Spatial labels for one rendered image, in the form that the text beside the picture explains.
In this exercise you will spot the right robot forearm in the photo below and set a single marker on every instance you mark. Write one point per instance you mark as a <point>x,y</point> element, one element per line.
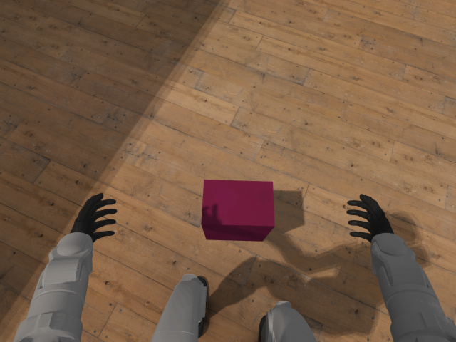
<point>413,306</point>

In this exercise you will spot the left robot foot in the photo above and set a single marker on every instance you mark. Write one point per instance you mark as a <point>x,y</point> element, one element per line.
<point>202,322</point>

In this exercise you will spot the carton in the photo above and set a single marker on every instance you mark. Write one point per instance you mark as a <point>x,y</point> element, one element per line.
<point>237,210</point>

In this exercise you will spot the robot left hand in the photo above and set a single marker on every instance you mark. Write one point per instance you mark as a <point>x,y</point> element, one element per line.
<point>86,220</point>

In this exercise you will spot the left robot forearm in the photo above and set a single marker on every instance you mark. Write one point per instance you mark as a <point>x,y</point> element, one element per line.
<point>59,298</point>

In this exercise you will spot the robot right hand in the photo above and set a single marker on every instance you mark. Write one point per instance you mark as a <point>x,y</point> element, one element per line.
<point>377,224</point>

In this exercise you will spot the robot right thigh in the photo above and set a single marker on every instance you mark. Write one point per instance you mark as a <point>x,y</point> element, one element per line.
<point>287,325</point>

